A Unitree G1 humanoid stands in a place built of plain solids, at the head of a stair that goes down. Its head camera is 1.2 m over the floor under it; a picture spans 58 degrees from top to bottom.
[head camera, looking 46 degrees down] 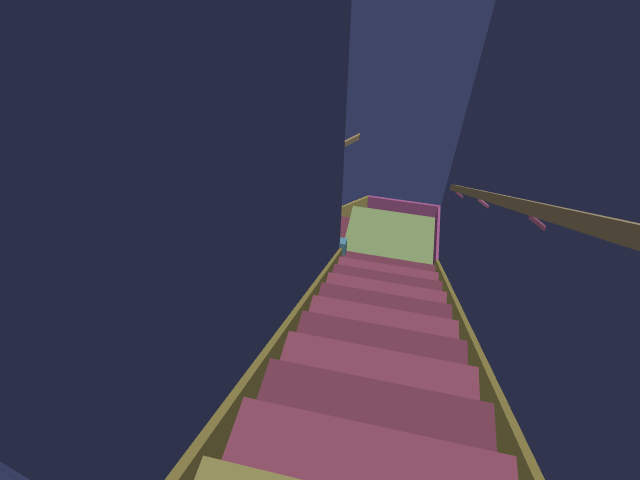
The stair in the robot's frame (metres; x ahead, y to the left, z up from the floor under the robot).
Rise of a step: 0.18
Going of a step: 0.25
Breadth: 0.86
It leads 13 degrees to the right of straight ahead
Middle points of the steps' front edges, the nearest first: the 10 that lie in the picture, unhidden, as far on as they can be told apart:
0.53 -0.17 -0.18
0.77 -0.22 -0.37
1.01 -0.27 -0.55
1.25 -0.33 -0.73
1.49 -0.38 -0.91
1.73 -0.43 -1.09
1.97 -0.49 -1.28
2.21 -0.54 -1.46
2.45 -0.59 -1.64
2.69 -0.66 -1.82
